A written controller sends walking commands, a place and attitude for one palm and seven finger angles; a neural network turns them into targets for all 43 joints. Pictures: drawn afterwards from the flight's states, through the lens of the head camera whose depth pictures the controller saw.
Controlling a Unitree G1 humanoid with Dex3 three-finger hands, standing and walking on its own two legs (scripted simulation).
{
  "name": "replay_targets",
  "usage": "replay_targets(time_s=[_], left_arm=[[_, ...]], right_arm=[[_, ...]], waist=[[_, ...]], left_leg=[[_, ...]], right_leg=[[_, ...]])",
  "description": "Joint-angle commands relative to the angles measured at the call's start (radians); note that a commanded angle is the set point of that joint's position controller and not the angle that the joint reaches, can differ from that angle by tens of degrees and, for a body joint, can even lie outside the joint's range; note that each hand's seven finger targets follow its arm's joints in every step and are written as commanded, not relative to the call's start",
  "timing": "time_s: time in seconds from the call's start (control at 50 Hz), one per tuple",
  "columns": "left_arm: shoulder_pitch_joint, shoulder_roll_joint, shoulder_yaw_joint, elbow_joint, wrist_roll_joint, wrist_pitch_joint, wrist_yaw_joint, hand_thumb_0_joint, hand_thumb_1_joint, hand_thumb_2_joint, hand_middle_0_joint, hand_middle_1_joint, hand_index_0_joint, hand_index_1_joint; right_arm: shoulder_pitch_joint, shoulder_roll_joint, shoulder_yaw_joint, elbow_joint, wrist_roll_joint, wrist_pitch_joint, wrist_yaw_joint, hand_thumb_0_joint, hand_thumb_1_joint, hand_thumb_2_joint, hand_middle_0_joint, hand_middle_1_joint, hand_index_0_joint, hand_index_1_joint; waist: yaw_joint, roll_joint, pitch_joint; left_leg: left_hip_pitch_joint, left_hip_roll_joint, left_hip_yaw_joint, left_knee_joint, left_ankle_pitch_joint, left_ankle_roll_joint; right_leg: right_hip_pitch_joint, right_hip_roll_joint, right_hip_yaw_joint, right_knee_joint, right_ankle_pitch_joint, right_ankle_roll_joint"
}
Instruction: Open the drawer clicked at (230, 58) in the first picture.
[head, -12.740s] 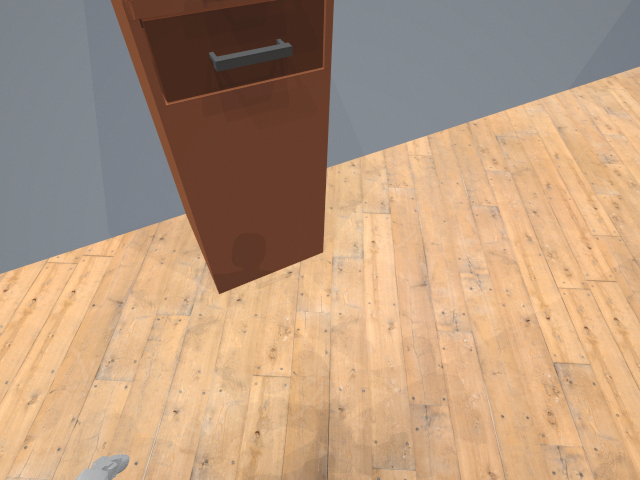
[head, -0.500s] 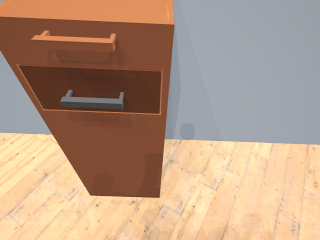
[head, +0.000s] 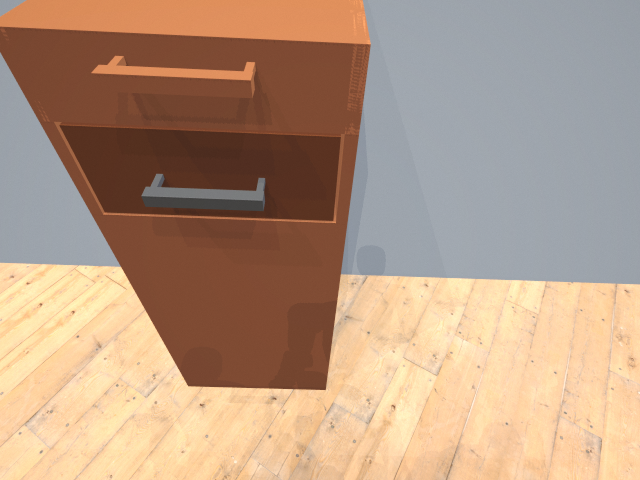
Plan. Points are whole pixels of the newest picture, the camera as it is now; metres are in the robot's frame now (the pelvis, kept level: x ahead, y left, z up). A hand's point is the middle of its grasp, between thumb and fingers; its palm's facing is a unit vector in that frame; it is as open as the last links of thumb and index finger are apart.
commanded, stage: come to a stop and stand still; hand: left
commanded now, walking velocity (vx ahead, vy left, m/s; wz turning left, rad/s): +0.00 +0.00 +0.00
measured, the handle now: (207, 190) +0.49 +0.20 +0.09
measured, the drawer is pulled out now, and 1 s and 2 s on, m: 0.00 0.00 0.00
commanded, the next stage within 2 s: look again from close up in 0.30 s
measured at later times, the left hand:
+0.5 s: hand out of the picture -0.01 +0.19 -0.18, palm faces +0.02 -0.98 -0.21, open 7.4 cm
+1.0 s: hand out of the picture -0.02 +0.19 -0.18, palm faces +0.02 -0.98 -0.21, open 7.4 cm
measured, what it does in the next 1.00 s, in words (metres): stands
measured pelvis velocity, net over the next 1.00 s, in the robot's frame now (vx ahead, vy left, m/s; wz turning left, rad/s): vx -0.02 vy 0.00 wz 0.01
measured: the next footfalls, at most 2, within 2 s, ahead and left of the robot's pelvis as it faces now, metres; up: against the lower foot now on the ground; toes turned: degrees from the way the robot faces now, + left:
none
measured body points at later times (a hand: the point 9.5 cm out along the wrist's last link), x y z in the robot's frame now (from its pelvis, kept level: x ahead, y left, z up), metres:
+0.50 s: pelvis -0.02 +0.01 +0.00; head -0.01 +0.02 +0.45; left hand -0.01 +0.24 -0.16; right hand +0.00 -0.23 -0.15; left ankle -0.04 +0.05 -0.74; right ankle -0.05 -0.11 -0.74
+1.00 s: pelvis -0.02 +0.00 +0.01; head -0.01 +0.01 +0.45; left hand -0.02 +0.24 -0.16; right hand -0.01 -0.24 -0.15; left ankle -0.04 +0.05 -0.74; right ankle -0.05 -0.11 -0.74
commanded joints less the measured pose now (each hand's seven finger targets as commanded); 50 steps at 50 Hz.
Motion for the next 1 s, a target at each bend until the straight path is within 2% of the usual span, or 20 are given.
replay_targets(time_s=[0.0, 0.14, 0.26, 0.4, 0.46, 0.52, 0.66, 0.72, 0.92, 0.96, 0.98], left_arm=[[0.049, 0.108, 0.016, -0.025, 0.002, -0.011, 0.001, 0.0, 0.9, 0.9, -0.2, -0.3, -0.2, -0.3], [0.035, 0.112, 0.015, -0.022, 0.003, -0.008, -0.002, 0.0, 0.9, 0.9, -0.2, -0.3, -0.2, -0.3], [0.028, 0.122, 0.017, -0.021, 0.003, -0.01, -0.003, 0.0, 0.9, 0.9, -0.2, -0.3, -0.2, -0.3], [0.022, 0.13, 0.017, -0.017, 0.004, -0.011, -0.004, 0.0, 0.9, 0.9, -0.2, -0.3, -0.2, -0.3], [0.013, 0.135, 0.018, -0.018, 0.004, -0.01, -0.005, 0.0, 0.9, 0.9, -0.2, -0.3, -0.2, -0.3], [0.011, 0.134, 0.018, -0.015, 0.003, -0.008, -0.005, 0.0, 0.9, 0.9, -0.2, -0.3, -0.2, -0.3], [0.008, 0.142, 0.019, -0.017, 0.005, -0.011, -0.007, 0.0, 0.9, 0.9, -0.2, -0.3, -0.2, -0.3], [0.008, 0.144, 0.017, -0.014, 0.004, -0.013, -0.008, 0.0, 0.9, 0.9, -0.2, -0.3, -0.2, -0.3], [0.004, 0.15, 0.015, -0.011, 0.003, -0.017, -0.009, 0.0, 0.9, 0.9, -0.2, -0.3, -0.2, -0.3], [0.002, 0.149, 0.016, -0.011, 0.004, -0.016, -0.008, 0.0, 0.9, 0.9, -0.2, -0.3, -0.2, -0.3], [0.082, 0.085, -0.008, 0.009, 0.013, -0.037, 0.037, 0.0, 0.9, 0.9, -0.2, -0.3, -0.2, -0.3]], right_arm=[[0.043, -0.135, -0.028, -0.029, 0.003, -0.014, -0.012, 0.0, -0.9, -0.9, 0.2, 0.3, 0.2, 0.3], [0.036, -0.145, -0.03, -0.031, 0.003, -0.015, -0.012, 0.0, -0.9, -0.9, 0.2, 0.3, 0.2, 0.3], [0.028, -0.159, -0.033, -0.035, 0.004, -0.018, -0.012, 0.0, -0.9, -0.9, 0.2, 0.3, 0.2, 0.3], [0.014, -0.164, -0.035, -0.034, 0.004, -0.018, -0.009, 0.0, -0.9, -0.9, 0.2, 0.3, 0.2, 0.3], [0.016, -0.166, -0.035, -0.034, 0.004, -0.019, -0.01, 0.0, -0.9, -0.9, 0.2, 0.3, 0.2, 0.3], [0.011, -0.17, -0.035, -0.032, 0.004, -0.018, -0.01, 0.0, -0.9, -0.9, 0.2, 0.3, 0.2, 0.3], [0.003, -0.174, -0.036, -0.034, 0.005, -0.02, -0.006, 0.0, -0.9, -0.9, 0.2, 0.3, 0.2, 0.3], [-0.005, -0.176, -0.035, -0.03, 0.005, -0.018, -0.004, 0.0, -0.9, -0.9, 0.2, 0.3, 0.2, 0.3], [-0.01, -0.174, -0.034, -0.022, 0.006, -0.021, -0.003, 0.0, -0.9, -0.9, 0.2, 0.3, 0.2, 0.3], [-0.009, -0.172, -0.034, -0.021, 0.006, -0.021, -0.003, 0.0, -0.9, -0.9, 0.2, 0.3, 0.2, 0.3], [-0.028, -0.155, -0.022, -0.097, 0.017, -0.018, 0.007, 0.0, -0.9, -0.9, 0.2, 0.3, 0.2, 0.3]], waist=[[0.005, 0.019, 0.045], [0.001, 0.039, 0.037], [0.002, 0.023, 0.015], [0.004, 0.012, 0.027], [0.001, 0.024, 0.015], [0.002, 0.028, 0.031], [0.005, 0.014, 0.018], [0.005, 0.003, 0.034], [0.004, 0.019, 0.012], [0.003, 0.02, 0.015], [0.005, 0.103, 0.057]], left_leg=[[-0.015, 0.21, -0.186, -0.092, 0.352, -0.017], [0.003, 0.217, -0.197, -0.107, 0.372, -0.017], [0.011, 0.216, -0.2, -0.104, 0.392, -0.019], [-0.004, 0.214, -0.204, -0.117, 0.34, -0.024], [0.009, 0.214, -0.202, -0.114, 0.385, -0.027], [0.006, 0.219, -0.211, -0.132, 0.36, -0.03], [0.0, 0.215, -0.212, -0.134, 0.321, -0.029], [-0.017, 0.212, -0.211, -0.145, 0.265, -0.031], [0.002, 0.211, -0.205, -0.141, 0.307, -0.035], [0.003, 0.21, -0.204, -0.137, 0.329, -0.035], [-0.031, 0.228, -0.171, 0.056, 0.727, -0.069]], right_leg=[[-0.054, -0.103, 0.094, -0.047, 0.208, -0.035], [-0.069, -0.096, 0.088, -0.047, 0.179, -0.027], [-0.058, -0.101, 0.092, -0.05, 0.197, -0.027], [-0.057, -0.108, 0.095, -0.07, 0.188, -0.027], [-0.056, -0.107, 0.091, -0.063, 0.205, -0.025], [-0.069, -0.105, 0.087, -0.07, 0.168, -0.023], [-0.054, -0.113, 0.093, -0.085, 0.181, -0.024], [-0.057, -0.117, 0.1, -0.1, 0.176, -0.026], [-0.049, -0.118, 0.099, -0.106, 0.2, -0.024], [-0.049, -0.117, 0.098, -0.103, 0.211, -0.024], [-0.118, -0.139, 0.095, -0.05, 0.424, 0.002]])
